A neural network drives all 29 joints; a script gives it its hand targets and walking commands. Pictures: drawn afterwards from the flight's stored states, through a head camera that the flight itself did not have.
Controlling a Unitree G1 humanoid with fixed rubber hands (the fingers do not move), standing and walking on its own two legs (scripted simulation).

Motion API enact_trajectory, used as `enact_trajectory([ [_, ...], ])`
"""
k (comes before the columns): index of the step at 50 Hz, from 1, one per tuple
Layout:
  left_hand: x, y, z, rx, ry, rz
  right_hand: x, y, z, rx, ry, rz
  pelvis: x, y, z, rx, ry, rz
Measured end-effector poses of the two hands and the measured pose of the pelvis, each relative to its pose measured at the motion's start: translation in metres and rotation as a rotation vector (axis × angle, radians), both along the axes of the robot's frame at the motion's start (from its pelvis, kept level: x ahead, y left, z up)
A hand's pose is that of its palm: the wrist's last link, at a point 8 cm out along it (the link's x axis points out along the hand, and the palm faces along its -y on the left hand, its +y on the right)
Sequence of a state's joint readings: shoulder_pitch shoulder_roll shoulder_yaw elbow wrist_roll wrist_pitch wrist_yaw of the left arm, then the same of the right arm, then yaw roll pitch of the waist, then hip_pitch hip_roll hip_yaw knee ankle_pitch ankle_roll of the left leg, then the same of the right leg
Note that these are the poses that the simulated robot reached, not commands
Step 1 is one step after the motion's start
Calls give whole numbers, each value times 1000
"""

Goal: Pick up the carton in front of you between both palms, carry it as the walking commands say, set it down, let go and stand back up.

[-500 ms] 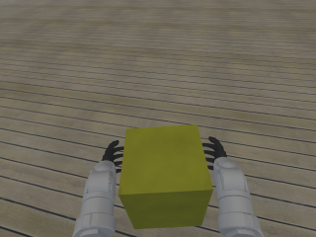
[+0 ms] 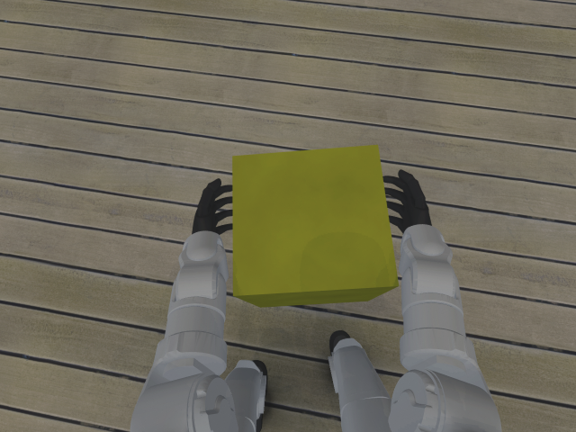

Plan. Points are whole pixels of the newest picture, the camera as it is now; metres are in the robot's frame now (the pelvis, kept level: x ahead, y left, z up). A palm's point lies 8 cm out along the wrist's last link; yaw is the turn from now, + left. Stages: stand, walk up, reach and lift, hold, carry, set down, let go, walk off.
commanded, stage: set down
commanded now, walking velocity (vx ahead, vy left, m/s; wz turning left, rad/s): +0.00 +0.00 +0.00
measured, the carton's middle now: (309, 239) +0.38 -0.05 -0.15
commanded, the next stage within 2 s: none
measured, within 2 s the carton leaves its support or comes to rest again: neither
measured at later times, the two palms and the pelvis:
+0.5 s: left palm (238, 219) +0.44 +0.08 -0.21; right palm (395, 229) +0.39 -0.21 -0.21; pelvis -0.02 -0.02 -0.12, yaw +2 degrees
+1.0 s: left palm (254, 220) +0.49 +0.06 -0.36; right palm (381, 241) +0.41 -0.23 -0.36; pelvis -0.06 +0.00 -0.24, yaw +3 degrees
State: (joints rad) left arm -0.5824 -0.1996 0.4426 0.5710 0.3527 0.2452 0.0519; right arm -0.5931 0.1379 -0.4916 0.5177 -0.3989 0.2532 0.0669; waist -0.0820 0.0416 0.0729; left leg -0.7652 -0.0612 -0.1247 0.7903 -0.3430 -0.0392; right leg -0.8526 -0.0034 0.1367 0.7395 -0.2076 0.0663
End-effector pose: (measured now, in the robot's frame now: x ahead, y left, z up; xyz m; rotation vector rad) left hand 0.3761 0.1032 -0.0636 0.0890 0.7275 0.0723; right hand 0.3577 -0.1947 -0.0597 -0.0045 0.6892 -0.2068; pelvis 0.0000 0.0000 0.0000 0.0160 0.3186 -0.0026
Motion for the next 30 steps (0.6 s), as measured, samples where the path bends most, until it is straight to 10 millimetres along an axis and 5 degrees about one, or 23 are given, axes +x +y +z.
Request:
enact_trajectory([
  [6,10,-8,-58,-56,-23,25,6,-9,-58,37,-27,-40,0,1,-32,6,214,4],
  [18,51,-20,-106,-52,-34,-17,32,-19,-109,67,-41,-105,-8,-13,-88,16,408,15],
  [30,77,-26,-175,-20,-18,-88,39,-21,-183,48,-19,-143,-29,-17,-149,27,514,18],
])
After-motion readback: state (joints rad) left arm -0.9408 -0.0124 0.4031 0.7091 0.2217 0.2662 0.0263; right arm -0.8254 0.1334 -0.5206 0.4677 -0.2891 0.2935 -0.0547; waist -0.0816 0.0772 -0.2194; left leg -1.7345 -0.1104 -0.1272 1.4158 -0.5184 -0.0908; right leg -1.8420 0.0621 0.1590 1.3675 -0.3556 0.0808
